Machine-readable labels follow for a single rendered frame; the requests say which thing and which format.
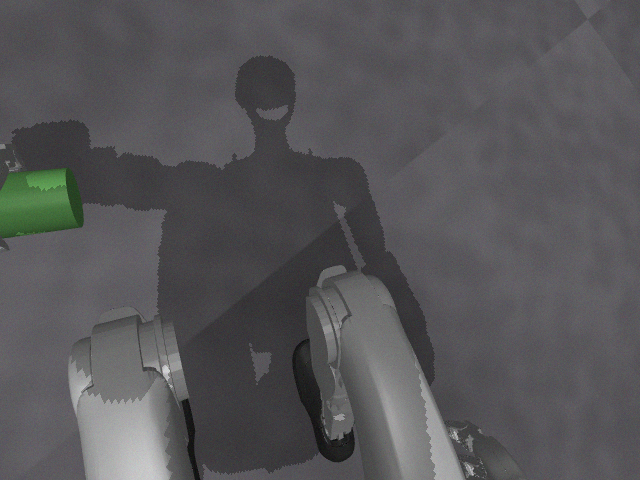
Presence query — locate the left robot hand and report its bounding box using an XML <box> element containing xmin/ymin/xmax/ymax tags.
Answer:
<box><xmin>0</xmin><ymin>144</ymin><xmax>27</xmax><ymax>253</ymax></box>

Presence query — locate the left robot foot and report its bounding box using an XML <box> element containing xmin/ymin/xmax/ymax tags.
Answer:
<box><xmin>182</xmin><ymin>399</ymin><xmax>200</xmax><ymax>480</ymax></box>

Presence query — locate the bottle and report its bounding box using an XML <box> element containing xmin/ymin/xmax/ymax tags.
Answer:
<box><xmin>0</xmin><ymin>168</ymin><xmax>84</xmax><ymax>239</ymax></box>

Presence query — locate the right robot hand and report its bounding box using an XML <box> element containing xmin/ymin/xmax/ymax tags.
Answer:
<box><xmin>444</xmin><ymin>420</ymin><xmax>528</xmax><ymax>480</ymax></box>

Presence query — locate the right robot foot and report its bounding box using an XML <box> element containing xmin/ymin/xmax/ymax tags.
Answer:
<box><xmin>292</xmin><ymin>339</ymin><xmax>355</xmax><ymax>462</ymax></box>

